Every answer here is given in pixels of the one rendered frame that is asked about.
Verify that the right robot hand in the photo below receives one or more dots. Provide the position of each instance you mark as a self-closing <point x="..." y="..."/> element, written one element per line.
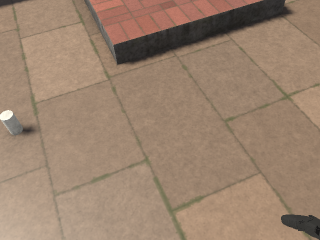
<point x="308" y="224"/>

